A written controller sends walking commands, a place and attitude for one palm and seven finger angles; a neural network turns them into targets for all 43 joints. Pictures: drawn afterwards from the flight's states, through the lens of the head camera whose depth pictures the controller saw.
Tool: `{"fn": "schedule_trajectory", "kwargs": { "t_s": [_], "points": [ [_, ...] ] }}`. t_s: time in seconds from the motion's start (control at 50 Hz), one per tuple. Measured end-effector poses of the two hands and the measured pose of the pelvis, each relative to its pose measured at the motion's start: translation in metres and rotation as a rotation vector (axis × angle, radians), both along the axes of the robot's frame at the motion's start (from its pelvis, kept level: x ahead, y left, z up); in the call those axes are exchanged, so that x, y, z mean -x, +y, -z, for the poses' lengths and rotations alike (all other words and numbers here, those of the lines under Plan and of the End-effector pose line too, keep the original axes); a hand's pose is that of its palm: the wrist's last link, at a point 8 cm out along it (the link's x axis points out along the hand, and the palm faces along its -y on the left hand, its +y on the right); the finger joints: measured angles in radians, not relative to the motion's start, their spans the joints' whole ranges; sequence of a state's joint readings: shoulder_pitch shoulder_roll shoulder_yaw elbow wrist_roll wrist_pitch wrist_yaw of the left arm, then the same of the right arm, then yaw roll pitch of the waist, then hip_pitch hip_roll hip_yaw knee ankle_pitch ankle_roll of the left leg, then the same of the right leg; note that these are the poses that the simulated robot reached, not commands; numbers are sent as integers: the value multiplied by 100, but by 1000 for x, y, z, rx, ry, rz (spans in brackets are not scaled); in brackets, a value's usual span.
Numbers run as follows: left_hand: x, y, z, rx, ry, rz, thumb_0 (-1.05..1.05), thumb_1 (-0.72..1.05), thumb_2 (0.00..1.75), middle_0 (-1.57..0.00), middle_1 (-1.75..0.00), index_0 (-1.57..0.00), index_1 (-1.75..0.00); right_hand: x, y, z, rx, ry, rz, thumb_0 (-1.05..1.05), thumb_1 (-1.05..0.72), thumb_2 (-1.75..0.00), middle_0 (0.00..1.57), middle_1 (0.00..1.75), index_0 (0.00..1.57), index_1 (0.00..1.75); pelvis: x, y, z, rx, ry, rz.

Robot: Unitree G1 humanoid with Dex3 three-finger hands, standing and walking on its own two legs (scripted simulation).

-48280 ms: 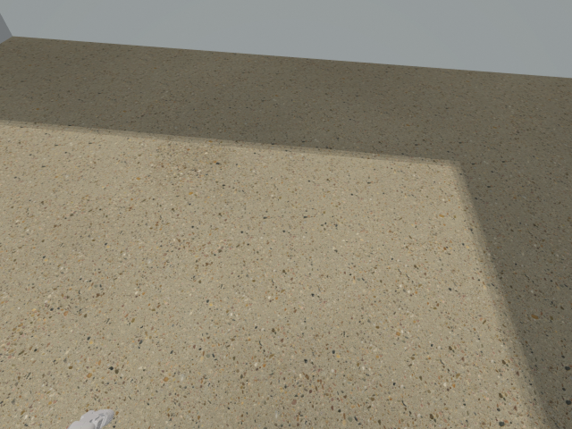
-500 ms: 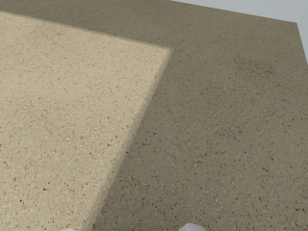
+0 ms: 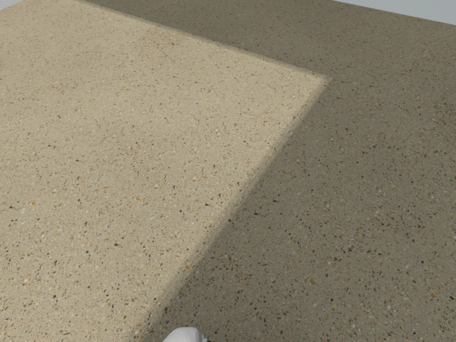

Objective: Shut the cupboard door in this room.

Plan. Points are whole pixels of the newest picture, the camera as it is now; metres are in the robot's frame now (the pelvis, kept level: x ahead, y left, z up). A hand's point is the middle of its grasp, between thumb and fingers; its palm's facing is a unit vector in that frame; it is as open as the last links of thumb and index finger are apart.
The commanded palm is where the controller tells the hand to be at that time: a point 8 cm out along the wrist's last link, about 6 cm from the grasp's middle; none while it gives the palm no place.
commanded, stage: turn or walk to find it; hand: left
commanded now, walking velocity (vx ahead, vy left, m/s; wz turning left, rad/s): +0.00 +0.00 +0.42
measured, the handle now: out of the picture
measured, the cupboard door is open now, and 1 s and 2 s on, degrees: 64 64 64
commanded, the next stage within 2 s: none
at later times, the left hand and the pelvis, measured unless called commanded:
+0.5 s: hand out of the picture +0.05 +0.23 -0.16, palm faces +0.22 -0.94 -0.27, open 7.4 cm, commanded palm none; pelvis +0.00 +0.01 -0.01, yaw +12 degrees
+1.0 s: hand out of the picture -0.06 +0.22 -0.19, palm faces +0.46 -0.85 -0.25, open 7.4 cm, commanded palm none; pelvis +0.01 +0.02 -0.02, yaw +25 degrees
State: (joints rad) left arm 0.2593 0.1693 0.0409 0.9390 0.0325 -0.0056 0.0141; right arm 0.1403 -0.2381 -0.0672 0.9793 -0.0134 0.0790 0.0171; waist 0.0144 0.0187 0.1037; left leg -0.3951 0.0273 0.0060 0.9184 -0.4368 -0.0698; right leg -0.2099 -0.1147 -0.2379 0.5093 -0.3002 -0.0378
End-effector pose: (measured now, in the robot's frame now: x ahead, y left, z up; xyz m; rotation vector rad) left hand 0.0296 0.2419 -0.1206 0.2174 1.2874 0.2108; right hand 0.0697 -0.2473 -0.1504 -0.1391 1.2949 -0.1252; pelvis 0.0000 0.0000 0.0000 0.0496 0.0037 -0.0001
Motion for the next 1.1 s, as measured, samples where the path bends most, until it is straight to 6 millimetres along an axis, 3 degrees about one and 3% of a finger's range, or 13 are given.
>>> {"fn": "schedule_trajectory", "kwargs": {
  "t_s": [0.12,0.2,0.26,0.38,0.5,0.58,0.68,0.78,0.86,0.98,1.04,1.1],
  "points": [
    [46,27,20,20,77,-107,0,90,89,-20,-30,-21,-30,-41,26,-8,37,-66,-113,0,-91,-90,20,30,20,30,1,17,8,28,6,-63],
    [63,46,32,26,119,-158,1,90,89,-20,-30,-21,-30,-59,45,-15,59,-128,-161,0,-91,-90,20,30,20,30,2,28,13,34,-1,-91],
    [57,52,26,30,99,-177,1,90,89,-20,-30,-20,-30,-60,52,-21,68,-134,-178,0,-91,-90,20,30,20,30,2,32,7,53,-4,-118],
    [26,51,15,25,-11,-180,1,91,89,-20,-30,-20,-30,-54,53,-21,52,-100,-200,0,-91,-90,20,30,21,30,1,28,1,58,0,-162],
    [-5,32,7,-2,-97,-165,1,91,89,-20,-30,-20,-30,-44,34,-2,18,-45,-195,0,-91,-90,20,30,21,30,-4,8,7,44,10,-208],
    [-10,14,3,-30,-142,-172,0,90,89,-20,-30,-20,-30,-43,17,14,1,-3,-203,0,-91,-90,20,30,21,30,-6,-6,13,36,4,-257],
    [7,-2,-3,-25,-117,-229,0,90,89,-20,-30,-21,-30,-49,7,10,5,40,-238,0,-91,-90,20,30,20,30,-10,-11,5,19,-2,-302],
    [31,-9,1,0,-74,-291,0,90,89,-20,-30,-21,-30,-63,12,2,18,56,-294,0,-91,-90,20,30,20,30,-14,-10,1,9,3,-348],
    [61,-4,10,22,-33,-357,0,90,89,-20,-30,-21,-30,-85,31,-3,35,33,-364,0,-91,-90,20,30,20,30,-13,-2,3,18,4,-384],
    [112,17,37,51,47,-468,1,90,89,-20,-30,-21,-30,-125,77,-10,62,-86,-473,0,-91,-90,20,30,20,30,-9,20,16,39,-2,-437],
    [123,26,34,53,83,-498,1,90,89,-20,-30,-21,-30,-134,94,-21,66,-130,-498,0,-91,-90,20,30,20,30,-8,27,10,60,-7,-453],
    [121,34,27,50,60,-515,1,90,89,-20,-30,-20,-30,-137,104,-29,68,-138,-522,0,-91,-90,20,30,20,30,-9,30,3,73,-7,-475]
  ]
}}
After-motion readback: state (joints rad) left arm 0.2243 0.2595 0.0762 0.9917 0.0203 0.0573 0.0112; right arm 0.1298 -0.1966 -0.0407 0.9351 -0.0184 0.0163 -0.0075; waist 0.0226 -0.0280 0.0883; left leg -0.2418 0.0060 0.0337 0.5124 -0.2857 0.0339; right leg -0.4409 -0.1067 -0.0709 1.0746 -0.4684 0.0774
